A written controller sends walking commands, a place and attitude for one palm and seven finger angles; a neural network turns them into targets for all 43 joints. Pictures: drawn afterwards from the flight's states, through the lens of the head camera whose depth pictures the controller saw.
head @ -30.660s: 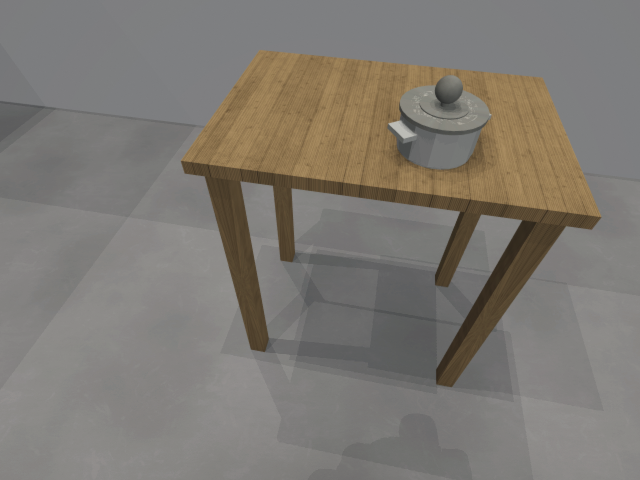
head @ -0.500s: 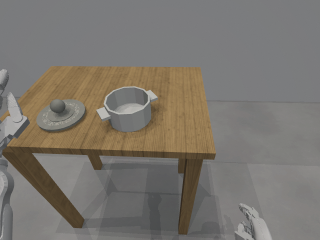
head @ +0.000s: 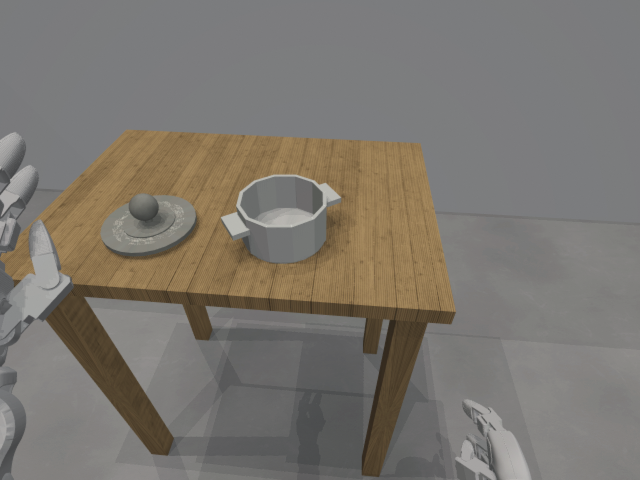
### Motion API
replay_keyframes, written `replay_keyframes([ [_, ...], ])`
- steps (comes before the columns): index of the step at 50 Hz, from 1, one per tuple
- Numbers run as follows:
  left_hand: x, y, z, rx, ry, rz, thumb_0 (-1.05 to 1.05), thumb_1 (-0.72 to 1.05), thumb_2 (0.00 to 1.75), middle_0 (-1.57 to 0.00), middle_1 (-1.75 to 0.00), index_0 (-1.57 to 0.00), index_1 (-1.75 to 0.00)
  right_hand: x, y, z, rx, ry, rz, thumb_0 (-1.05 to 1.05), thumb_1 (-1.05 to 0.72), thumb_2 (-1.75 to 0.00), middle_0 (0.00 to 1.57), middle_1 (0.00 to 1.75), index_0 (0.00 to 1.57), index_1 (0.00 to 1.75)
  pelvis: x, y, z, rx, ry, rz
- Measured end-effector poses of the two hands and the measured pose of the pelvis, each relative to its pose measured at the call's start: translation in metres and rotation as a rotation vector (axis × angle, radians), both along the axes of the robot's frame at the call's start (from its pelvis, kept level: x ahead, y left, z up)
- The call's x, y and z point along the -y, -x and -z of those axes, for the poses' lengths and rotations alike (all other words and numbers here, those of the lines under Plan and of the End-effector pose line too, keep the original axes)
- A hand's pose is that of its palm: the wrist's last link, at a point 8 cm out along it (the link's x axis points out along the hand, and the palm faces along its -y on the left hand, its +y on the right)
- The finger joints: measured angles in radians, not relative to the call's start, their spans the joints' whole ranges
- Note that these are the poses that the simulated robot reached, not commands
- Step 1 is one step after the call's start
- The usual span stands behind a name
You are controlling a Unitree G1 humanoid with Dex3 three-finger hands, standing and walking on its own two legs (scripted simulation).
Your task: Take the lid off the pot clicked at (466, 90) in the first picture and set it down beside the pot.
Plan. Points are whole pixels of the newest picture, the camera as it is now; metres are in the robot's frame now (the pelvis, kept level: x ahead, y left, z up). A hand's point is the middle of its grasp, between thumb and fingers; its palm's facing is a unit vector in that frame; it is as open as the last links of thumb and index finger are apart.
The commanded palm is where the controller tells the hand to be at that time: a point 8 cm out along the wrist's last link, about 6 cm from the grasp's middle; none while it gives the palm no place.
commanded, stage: step back with the hand held close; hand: left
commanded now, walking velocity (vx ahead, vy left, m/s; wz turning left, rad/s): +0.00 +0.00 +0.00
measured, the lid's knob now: (143, 207) +0.48 +0.38 +0.08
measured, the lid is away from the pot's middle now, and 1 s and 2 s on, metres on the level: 0.24 0.24 0.24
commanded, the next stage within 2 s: stop stepping back and stand still in 1.66 s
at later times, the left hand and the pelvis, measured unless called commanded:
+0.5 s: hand (38, 307) +0.16 +0.26 +0.23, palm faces +0.39 -0.78 -0.49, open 7.4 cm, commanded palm +0.10 +0.31 +0.25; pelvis -0.03 +0.03 -0.01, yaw -1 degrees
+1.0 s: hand out of the picture +0.11 +0.28 +0.25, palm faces +0.49 -0.77 -0.40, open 7.4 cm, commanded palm +0.05 +0.32 +0.25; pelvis -0.08 +0.04 -0.01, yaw +0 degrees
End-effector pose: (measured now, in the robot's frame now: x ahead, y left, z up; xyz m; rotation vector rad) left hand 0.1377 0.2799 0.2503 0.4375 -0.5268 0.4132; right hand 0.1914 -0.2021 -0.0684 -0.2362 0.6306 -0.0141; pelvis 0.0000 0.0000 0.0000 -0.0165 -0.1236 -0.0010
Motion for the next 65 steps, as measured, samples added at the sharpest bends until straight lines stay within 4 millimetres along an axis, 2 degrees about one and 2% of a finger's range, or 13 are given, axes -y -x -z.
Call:
replay_keyframes([
  [3,-0.002,0.000,-0.001,0.005,0.000,0.001,0.01,0.89,0.90,-0.21,-0.30,-0.21,-0.30,-0.004,0.001,0.000,0.001,0.001,-0.005,0.01,-0.90,-0.90,0.20,0.30,0.21,0.30,-0.003,0.001,0.000,0.001,0.001,0.000],
  [9,-0.011,-0.001,-0.017,0.079,-0.112,-0.006,0.01,0.89,0.90,-0.21,-0.30,-0.21,-0.30,-0.001,0.006,-0.003,-0.016,0.006,0.027,0.01,-0.90,-0.90,0.20,0.30,0.21,0.30,-0.011,0.003,0.002,-0.061,0.017,0.002],
  [14,-0.014,-0.013,-0.004,0.015,-0.124,0.055,0.01,0.89,0.90,-0.20,-0.30,-0.21,-0.30,0.009,0.022,-0.004,-0.042,0.029,0.105,0.01,-0.90,-0.90,0.20,0.30,0.21,0.30,-0.023,0.007,0.004,-0.096,0.012,0.014],
  [18,-0.017,-0.013,0.008,-0.061,-0.150,0.095,0.01,0.89,0.90,-0.21,-0.30,-0.21,-0.30,0.014,0.040,-0.004,-0.067,0.051,0.158,0.01,-0.90,-0.90,0.20,0.30,0.21,0.30,-0.030,0.014,0.006,-0.113,0.005,0.022],
  [22,-0.020,-0.001,0.010,-0.079,-0.195,0.106,0.01,0.89,0.90,-0.21,-0.30,-0.21,-0.30,0.013,0.058,-0.001,-0.088,0.064,0.174,0.01,-0.90,-0.90,0.20,0.30,0.21,0.30,-0.033,0.023,0.009,-0.121,-0.002,0.022],
  [28,-0.023,0.025,0.000,-0.004,-0.239,0.059,0.01,0.89,0.89,-0.21,-0.30,-0.22,-0.30,0.006,0.079,0.012,-0.095,0.048,0.159,0.01,-0.90,-0.90,0.20,0.30,0.21,0.30,-0.034,0.040,0.015,-0.116,-0.001,0.010],
  [36,-0.025,0.046,-0.004,0.092,-0.192,0.008,0.01,0.89,0.90,-0.21,-0.30,-0.21,-0.30,-0.001,0.100,0.023,-0.103,0.017,0.150,0.01,-0.90,-0.90,0.20,0.30,0.21,0.30,-0.032,0.055,0.018,-0.120,0.028,-0.011],
  [44,-0.030,0.056,0.006,0.102,-0.181,0.059,0.01,0.89,0.90,-0.21,-0.30,-0.21,-0.30,0.001,0.117,0.017,-0.093,0.072,0.180,0.01,-0.90,-0.90,0.20,0.30,0.21,0.30,-0.041,0.068,0.022,-0.115,0.044,-0.004],
  [50,-0.038,0.065,-0.008,0.123,-0.209,0.035,0.01,0.88,0.90,-0.21,-0.30,-0.21,-0.30,-0.007,0.121,0.007,-0.066,0.067,0.169,0.01,-0.90,-0.90,0.20,0.30,0.21,0.30,-0.043,0.076,0.014,-0.142,0.054,-0.003],
  [58,-0.024,0.072,-0.002,0.115,-0.208,0.115,0.01,0.89,0.90,-0.21,-0.30,-0.21,-0.30,-0.011,0.124,0.006,-0.052,0.043,0.144,0.01,-0.90,-0.90,0.20,0.30,0.21,0.30,-0.038,0.104,0.015,-0.157,0.046,0.028],
  [61,-0.018,0.083,0.000,0.091,-0.227,0.146,0.01,0.89,0.90,-0.21,-0.30,-0.21,-0.30,-0.008,0.131,0.002,-0.035,0.040,0.155,0.01,-0.90,-0.90,0.20,0.30,0.21,0.30,-0.035,0.114,0.015,-0.151,0.049,0.025],
  [65,-0.013,0.107,-0.005,0.103,-0.260,0.147,0.01,0.88,0.89,-0.21,-0.30,-0.22,-0.30,-0.001,0.145,0.000,-0.026,0.053,0.160,0.01,-0.90,-0.90,0.20,0.30,0.21,0.30,-0.032,0.124,0.016,-0.148,0.054,0.008],
])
